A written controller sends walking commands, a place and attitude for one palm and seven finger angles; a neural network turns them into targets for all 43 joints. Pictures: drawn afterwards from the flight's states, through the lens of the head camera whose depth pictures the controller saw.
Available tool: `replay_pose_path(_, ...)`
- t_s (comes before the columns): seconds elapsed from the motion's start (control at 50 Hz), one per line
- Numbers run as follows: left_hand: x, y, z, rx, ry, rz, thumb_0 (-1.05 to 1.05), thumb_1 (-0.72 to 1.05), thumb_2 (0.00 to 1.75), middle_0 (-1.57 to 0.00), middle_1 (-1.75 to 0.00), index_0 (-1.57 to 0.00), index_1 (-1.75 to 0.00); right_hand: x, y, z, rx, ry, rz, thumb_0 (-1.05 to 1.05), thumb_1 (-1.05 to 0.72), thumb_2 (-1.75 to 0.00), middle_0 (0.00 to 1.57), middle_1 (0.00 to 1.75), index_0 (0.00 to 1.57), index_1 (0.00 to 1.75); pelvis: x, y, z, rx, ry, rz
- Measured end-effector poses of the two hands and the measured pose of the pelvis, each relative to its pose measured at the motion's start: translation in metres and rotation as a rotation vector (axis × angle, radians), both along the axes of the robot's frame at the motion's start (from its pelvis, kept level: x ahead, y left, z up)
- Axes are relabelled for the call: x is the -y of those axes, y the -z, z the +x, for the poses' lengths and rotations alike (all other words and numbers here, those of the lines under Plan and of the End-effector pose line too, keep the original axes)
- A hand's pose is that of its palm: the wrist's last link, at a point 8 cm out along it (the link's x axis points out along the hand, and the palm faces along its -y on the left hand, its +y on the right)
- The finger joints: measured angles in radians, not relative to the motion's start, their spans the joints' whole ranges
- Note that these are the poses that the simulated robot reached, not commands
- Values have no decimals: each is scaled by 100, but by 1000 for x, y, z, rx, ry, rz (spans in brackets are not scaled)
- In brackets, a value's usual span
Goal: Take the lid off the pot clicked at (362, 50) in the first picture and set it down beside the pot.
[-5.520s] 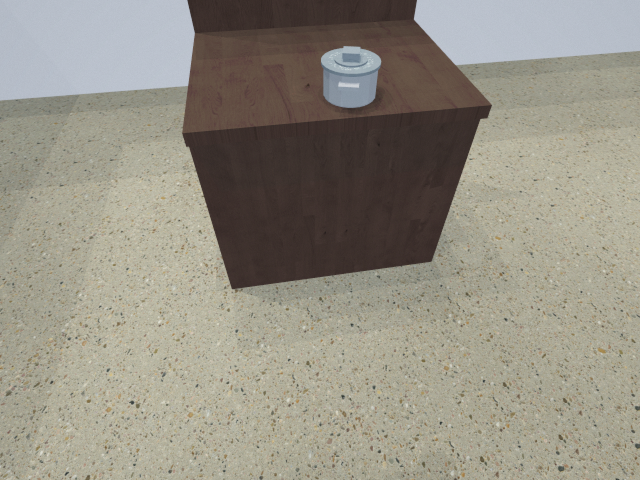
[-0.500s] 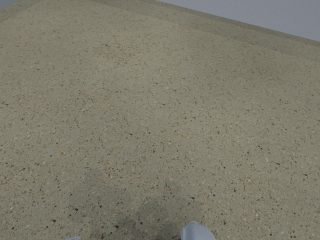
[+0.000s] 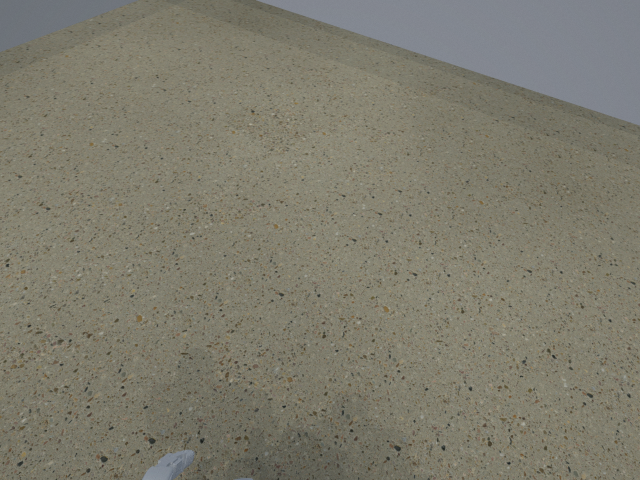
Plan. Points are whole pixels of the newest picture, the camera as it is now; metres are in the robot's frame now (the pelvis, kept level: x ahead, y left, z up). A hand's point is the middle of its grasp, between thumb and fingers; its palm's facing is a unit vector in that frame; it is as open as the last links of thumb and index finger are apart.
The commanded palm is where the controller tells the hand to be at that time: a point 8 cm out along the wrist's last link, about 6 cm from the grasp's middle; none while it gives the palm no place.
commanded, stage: turn to face it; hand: left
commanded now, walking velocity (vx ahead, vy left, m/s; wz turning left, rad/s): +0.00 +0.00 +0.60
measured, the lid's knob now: out of the picture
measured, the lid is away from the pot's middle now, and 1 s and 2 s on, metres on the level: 0.00 0.00 0.00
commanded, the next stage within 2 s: none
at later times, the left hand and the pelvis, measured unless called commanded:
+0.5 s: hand out of the picture +0.05 +0.20 -0.13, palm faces +0.30 -0.91 -0.27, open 7.4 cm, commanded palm none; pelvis +0.00 -0.03 +0.02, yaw +16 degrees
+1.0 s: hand out of the picture -0.12 +0.11 -0.14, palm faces +0.61 -0.75 -0.26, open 7.4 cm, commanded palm none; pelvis -0.02 -0.06 +0.02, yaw +36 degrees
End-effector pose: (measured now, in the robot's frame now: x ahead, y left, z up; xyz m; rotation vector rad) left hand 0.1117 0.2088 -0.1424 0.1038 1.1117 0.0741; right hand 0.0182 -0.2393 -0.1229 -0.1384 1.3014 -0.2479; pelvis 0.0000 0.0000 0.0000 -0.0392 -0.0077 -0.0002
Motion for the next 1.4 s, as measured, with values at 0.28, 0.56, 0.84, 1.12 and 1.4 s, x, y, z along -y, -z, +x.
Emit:
replay_pose_path(0.28,-72,-25,-85,-175,-214,120,1,91,90,-20,-30,-20,-29,-8,-26,52,24,-168,-28,1,-91,-89,20,30,21,30,-8,-24,4,-37,-127,-4)
replay_pose_path(0.56,-10,-44,-92,-12,-347,170,0,91,90,-20,-30,-20,-29,47,4,108,62,-333,25,1,-90,-89,20,30,21,30,53,-10,-1,-27,-318,40)
replay_pose_path(0.84,58,-53,-190,-134,-563,126,0,90,90,-20,-30,-21,-30,45,-9,172,44,-579,35,1,-91,-89,19,30,20,30,81,-26,-5,-18,-523,89)
replay_pose_path(1.12,47,-4,-319,-296,-812,19,1,91,90,-20,-30,-21,-30,-93,-28,211,220,-887,31,1,-91,-89,19,30,20,30,42,-6,-38,-26,-696,33)
replay_pose_path(1.4,-11,-35,-292,-78,-890,99,0,91,90,-20,-30,-20,-29,-93,-33,163,98,-928,2,1,-90,-89,20,30,21,30,26,-25,-48,-11,-850,3)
